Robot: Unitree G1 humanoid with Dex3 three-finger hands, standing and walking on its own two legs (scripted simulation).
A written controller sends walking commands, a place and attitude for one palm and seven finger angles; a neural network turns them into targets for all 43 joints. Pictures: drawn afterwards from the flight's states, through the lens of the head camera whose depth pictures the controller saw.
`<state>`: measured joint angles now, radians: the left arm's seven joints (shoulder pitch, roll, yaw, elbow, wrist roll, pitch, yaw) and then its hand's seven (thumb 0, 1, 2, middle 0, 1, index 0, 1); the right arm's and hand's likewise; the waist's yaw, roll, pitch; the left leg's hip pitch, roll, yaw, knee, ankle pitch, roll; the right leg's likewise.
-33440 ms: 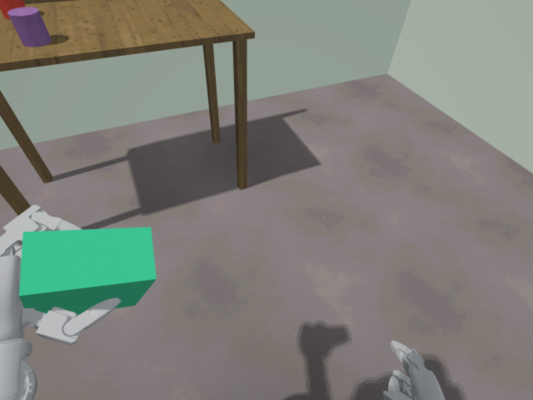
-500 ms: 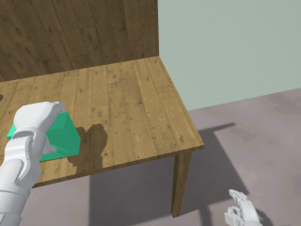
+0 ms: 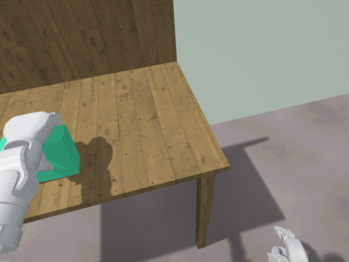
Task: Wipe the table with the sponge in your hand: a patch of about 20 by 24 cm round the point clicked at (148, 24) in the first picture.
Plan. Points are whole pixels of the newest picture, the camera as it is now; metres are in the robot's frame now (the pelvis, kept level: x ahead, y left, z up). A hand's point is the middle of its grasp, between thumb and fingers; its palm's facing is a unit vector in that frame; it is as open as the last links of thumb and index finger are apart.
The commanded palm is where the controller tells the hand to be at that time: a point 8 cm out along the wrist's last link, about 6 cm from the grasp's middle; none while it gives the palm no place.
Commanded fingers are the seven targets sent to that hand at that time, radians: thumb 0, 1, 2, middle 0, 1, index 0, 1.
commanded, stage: wipe forward along the first lane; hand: left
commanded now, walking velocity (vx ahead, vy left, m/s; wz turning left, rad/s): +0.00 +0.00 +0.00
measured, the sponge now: (46, 160) +0.30 +0.36 +0.07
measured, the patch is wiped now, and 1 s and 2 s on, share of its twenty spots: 0.20 0.40 0.50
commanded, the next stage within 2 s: slide across to the middle lane in 1.30 s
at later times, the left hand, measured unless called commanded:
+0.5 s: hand (45, 130) +0.35 +0.37 +0.12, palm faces -0.12 +0.02 -0.99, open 10.0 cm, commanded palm +0.34 +0.37 +0.15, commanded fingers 0.00 0.10 1.30 -1.20 -1.60 -1.20 -1.60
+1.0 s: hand (47, 119) +0.39 +0.39 +0.12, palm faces -0.12 +0.03 -0.99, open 10.0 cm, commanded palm +0.39 +0.39 +0.14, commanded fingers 0.00 0.10 1.30 -1.20 -1.60 -1.20 -1.60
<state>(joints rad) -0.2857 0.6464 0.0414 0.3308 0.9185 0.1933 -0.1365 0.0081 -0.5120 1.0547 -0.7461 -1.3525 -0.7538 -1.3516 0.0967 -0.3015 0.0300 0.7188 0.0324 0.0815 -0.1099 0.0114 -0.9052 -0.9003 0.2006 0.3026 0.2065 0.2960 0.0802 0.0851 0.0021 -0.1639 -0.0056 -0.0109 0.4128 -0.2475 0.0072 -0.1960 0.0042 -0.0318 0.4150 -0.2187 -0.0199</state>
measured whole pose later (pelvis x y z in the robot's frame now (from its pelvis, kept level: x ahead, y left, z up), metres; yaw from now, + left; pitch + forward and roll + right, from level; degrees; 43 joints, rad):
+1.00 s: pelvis -0.02 +0.02 -0.01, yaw -1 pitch +8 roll -1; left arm -0.76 0.76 0.06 0.98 1.04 -0.06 -0.01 0.02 -0.53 1.07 -0.76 -1.34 -0.77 -1.35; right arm 0.27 -0.29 0.00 0.76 0.06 0.10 -0.09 0.01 -0.91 -0.90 0.20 0.30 0.21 0.30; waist -0.01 0.04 -0.06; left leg -0.40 -0.01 0.01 0.53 -0.26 0.03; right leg -0.42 0.00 -0.02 0.49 -0.21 0.00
